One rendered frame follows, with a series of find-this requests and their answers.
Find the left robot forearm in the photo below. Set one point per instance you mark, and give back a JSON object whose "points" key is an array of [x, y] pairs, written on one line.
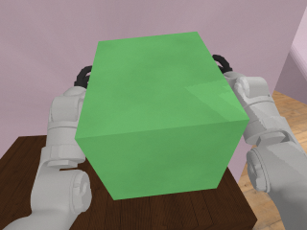
{"points": [[61, 150]]}

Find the carton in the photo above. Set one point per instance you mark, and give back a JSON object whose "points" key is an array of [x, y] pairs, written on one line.
{"points": [[158, 116]]}

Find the left robot upper arm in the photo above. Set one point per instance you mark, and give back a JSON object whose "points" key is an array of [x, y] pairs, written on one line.
{"points": [[57, 199]]}

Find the right robot upper arm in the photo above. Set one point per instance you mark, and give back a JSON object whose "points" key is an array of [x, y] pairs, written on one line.
{"points": [[280, 170]]}

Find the right robot forearm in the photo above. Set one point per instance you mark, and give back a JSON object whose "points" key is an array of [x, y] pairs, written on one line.
{"points": [[265, 125]]}

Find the pedestal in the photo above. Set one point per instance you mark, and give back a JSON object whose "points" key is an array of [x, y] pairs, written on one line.
{"points": [[221, 208]]}

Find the left robot hand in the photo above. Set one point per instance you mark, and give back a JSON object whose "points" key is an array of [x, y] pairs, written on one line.
{"points": [[83, 79]]}

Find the right robot hand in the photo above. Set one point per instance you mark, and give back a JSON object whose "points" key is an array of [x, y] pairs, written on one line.
{"points": [[226, 67]]}

